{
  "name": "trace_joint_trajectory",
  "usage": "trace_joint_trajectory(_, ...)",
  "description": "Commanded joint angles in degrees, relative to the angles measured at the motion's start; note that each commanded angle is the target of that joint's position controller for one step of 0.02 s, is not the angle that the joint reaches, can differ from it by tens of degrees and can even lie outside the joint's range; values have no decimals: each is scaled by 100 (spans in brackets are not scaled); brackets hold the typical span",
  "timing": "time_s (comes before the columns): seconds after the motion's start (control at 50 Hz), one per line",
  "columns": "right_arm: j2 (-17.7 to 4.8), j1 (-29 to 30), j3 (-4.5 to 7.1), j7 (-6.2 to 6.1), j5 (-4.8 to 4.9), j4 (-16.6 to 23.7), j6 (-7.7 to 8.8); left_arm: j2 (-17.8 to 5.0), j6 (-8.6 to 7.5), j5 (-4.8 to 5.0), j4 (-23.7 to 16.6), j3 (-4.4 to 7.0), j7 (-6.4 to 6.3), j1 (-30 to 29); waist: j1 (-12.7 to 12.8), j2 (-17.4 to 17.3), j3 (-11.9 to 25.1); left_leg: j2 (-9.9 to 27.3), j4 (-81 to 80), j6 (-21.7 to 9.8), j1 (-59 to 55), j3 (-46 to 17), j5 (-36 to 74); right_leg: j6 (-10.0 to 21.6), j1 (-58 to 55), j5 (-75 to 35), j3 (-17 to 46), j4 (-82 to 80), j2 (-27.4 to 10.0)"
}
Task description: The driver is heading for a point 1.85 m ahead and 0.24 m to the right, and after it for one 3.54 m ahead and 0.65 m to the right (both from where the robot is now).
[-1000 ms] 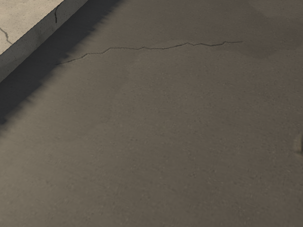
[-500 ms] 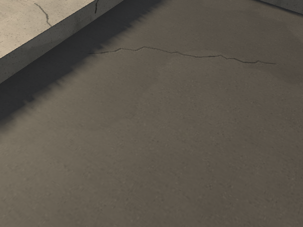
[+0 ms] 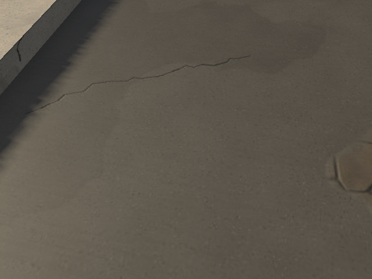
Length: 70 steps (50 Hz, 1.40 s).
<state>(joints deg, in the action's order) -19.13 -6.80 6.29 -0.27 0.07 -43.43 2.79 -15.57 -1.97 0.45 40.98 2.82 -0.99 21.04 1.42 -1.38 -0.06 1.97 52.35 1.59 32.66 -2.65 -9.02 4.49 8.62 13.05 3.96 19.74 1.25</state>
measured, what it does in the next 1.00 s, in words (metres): walks ahead, turning right: left foot, then right foot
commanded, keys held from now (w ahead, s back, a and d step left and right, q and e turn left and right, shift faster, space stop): w+e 0.46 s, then w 0.54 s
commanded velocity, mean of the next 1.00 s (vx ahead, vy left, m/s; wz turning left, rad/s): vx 0.46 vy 0.00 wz -0.39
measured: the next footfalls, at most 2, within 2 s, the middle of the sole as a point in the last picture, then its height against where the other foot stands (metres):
left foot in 0.30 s outside the picture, level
right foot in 0.76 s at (278, 276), level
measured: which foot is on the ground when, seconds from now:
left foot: up 0.00-0.28, down 0.30-0.76, up 0.78-1.00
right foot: down 0.00-0.30, up 0.32-0.74, down 0.76-1.00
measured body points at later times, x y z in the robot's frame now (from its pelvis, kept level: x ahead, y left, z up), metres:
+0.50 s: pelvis +0.24 +0.04 -0.01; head +0.26 +0.03 +0.44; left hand +0.44 +0.27 -0.11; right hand +0.24 -0.26 -0.12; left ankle +0.24 +0.15 -0.75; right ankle +0.19 -0.10 -0.67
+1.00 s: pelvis +0.49 -0.12 -0.01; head +0.52 -0.14 +0.44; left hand +0.68 +0.11 -0.11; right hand +0.52 -0.43 -0.12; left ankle +0.60 +0.03 -0.67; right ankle +0.47 -0.19 -0.75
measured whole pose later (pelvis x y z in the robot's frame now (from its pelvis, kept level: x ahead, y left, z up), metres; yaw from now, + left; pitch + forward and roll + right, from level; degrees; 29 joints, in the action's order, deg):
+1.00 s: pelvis +0.49 -0.12 -0.01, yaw -23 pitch +1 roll -1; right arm -18.4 -9.7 2.5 0.6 0.6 -45.5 4.2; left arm -15.9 -4.3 0.0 40.0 3.0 1.7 18.5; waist 1.7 -2.2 -2.3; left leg 7.2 60.8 0.7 35.4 -1.8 -14.2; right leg 4.5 11.0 9.5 -1.9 19.1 3.9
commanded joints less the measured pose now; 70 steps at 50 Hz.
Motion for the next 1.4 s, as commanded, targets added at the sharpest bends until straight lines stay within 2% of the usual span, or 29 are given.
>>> trace_joint_trajectory(0.02,-269,728,27,25,0,473,211,-1101,-131,23,-362,313,-67,40,94,793,-153,-22,-852,166,866,-123,625,713,-599,530,1460,-1089,-1172)
trace_joint_trajectory(0.18,-275,1369,-85,215,106,694,431,-1217,-29,125,-271,385,-63,350,363,926,-401,-214,-2326,203,83,-114,561,751,-277,202,1739,-612,-1149)
trace_joint_trajectory(0.24,-500,988,-15,253,134,643,528,-1195,26,119,-318,387,-54,219,118,1178,-219,-314,-2544,3,-730,-44,239,629,-270,-472,2057,-229,-1200)
trace_joint_trajectory(0.28,-760,-11,124,192,82,407,579,-936,39,85,-415,300,-49,35,-421,1126,342,-211,-2888,-328,-2310,-23,379,328,75,-1282,1830,763,-778)
trace_joint_trajectory(0.3,-1087,-1019,208,128,-16,307,578,-597,20,-21,-563,171,-35,-72,-860,504,1221,788,-2785,-734,-3878,-997,-153,82,858,-757,1350,2438,-383)
trace_joint_trajectory(0.32,-1547,-1585,302,147,-92,99,497,-159,-48,122,-818,50,-49,535,-503,-1633,1924,2073,-3315,-1588,-5562,-3707,-1513,-296,2902,2001,709,4373,468)
trace_joint_trajectory(0.34,-976,-1373,164,176,14,123,479,-790,-76,249,-646,164,-67,572,-536,-1267,1410,2180,-3689,-1551,-5227,-4077,-2411,-352,3639,1964,782,5193,2)
trace_joint_trajectory(0.36,-602,-1097,59,141,36,205,434,-1112,-64,229,-648,253,-52,54,-633,-814,693,1937,-3694,-1326,-4575,-3104,-2098,-347,3813,1431,646,5361,-245)
trace_joint_trajectory(0.42,-239,-619,-90,69,-74,181,354,-900,-27,123,-762,261,36,-431,-367,-508,-22,1341,-3968,-1099,-3164,-1425,-305,-383,3314,529,445,4959,-713)
trace_joint_trajectory(0.52,-451,-719,-51,68,-15,-59,428,-398,32,75,-994,101,121,-781,-259,-330,-269,1310,-4386,-1355,-2716,-446,945,-501,3427,136,225,4070,-755)
trace_joint_trajectory(0.6,-611,-728,-60,64,68,-164,363,-254,-116,48,-1106,-13,269,-1470,-420,-199,-396,1017,-4438,-1191,-2607,349,1336,-428,2899,-1051,-219,2407,-613)
trace_joint_trajectory(0.68,-869,-1238,-21,64,203,-421,248,-357,-177,81,-1327,8,380,-2037,-503,-229,-469,1314,-4277,-1083,-3262,409,1890,-182,2601,-972,-470,1518,-433)
trace_joint_trajectory(0.72,-1020,-1273,0,42,216,-478,167,-612,-170,37,-1297,137,375,-1714,-174,-394,-137,1357,-3581,-955,-3601,551,3607,42,1885,-609,-680,1295,-141)
trace_joint_trajectory(0.76,-882,-1270,-92,-5,165,-464,125,-1073,-100,23,-868,408,278,-169,684,-338,783,1001,-1553,-641,-2766,936,4104,359,-561,-986,-696,1118,21)
trace_joint_trajectory(0.78,-393,-1441,-264,2,-25,-242,168,-1617,-31,-35,-737,538,162,662,800,702,1627,505,580,-365,-1078,1090,1595,818,-2507,-930,1136,1231,-1285)
trace_joint_trajectory(0.8,-12,-2005,-420,80,-3,-248,292,-1776,-69,-37,-776,477,204,562,333,1648,2563,-318,2087,-223,185,111,-2495,1613,-3300,-73,3891,310,-2416)
trace_joint_trajectory(0.82,-660,-1371,-246,130,187,-204,353,-1222,-119,-17,-790,345,254,408,573,979,2079,-26,2492,-273,755,-336,-2320,1372,-2952,240,3613,14,-2206)
trace_joint_trajectory(0.84,-684,-905,-243,144,278,-16,391,-1077,-159,-4,-755,283,263,57,464,880,1120,202,2348,-324,1033,-152,-1837,1192,-2111,-242,2634,-90,-1990)
trace_joint_trajectory(0.88,-556,-747,-247,86,111,-34,370,-816,-210,-46,-740,207,284,-500,53,459,422,570,1698,-292,609,-78,-1083,1000,-727,-1351,1570,-332,-1541)
trace_joint_trajectory(1.0,-193,-520,-325,69,1,37,107,-833,-396,-32,-461,235,214,-563,-222,423,-45,712,482,24,520,-48,22,1087,106,-1817,621,-1161,-1323)
trace_joint_trajectory(1.08,-51,284,-403,166,18,228,203,-956,-339,-9,-271,263,132,-335,62,401,-290,485,-1184,29,326,130,1393,809,71,-1541,56,-1241,-1059)
trace_joint_trajectory(1.18,-162,961,-400,307,74,496,273,-1121,-247,70,88,329,106,137,270,450,-472,262,-2100,-190,359,139,1345,707,-719,-1405,162,-968,-1439)
trace_joint_trajectory(1.24,-330,713,-331,354,57,489,302,-1191,-148,83,201,365,53,97,40,588,-275,101,-2315,-440,-14,246,659,528,-1247,-2396,197,-440,-1589)
trace_joint_trajectory(1.28,-694,-555,-122,280,37,130,297,-1092,-71,33,193,308,15,-17,-613,566,576,-204,-2403,-733,-1863,550,660,258,-986,-3835,-157,1139,-1152)
trace_joint_trajectory(1.3,-1111,-1539,-10,218,-3,-38,270,-802,-63,-95,66,169,-16,113,-926,-49,1467,787,-2171,-1085,-3593,-569,903,33,114,-2319,-405,2926,-798)
trace_joint_trajectory(1.32,-1500,-1765,71,249,-2,-142,246,-111,-187,-34,-4,-17,64,972,-426,-1636,2155,1999,-2825,-2085,-5496,-3465,-578,-386,2497,1747,-220,4915,311)
trace_joint_trajectory(1.34,-903,-1740,-71,259,103,-97,257,-708,-292,86,65,83,84,509,-783,-991,2015,1909,-3475,-1933,-5428,-3998,-1642,-331,3176,2059,507,5475,114)
trace_joint_trajectory(1.36,-702,-1358,-140,237,82,-49,265,-989,-347,222,-126,171,104,-128,-758,-686,1145,1753,-3580,-1665,-4728,-3120,-1564,-261,3539,1559,351,5499,-193)
trace_joint_trajectory(1.4,-455,-724,-216,223,-18,46,259,-917,-369,62,-238,168,55,-602,-447,-154,346,1389,-3778,-1529,-3252,-2060,-292,-274,3202,714,104,4917,-665)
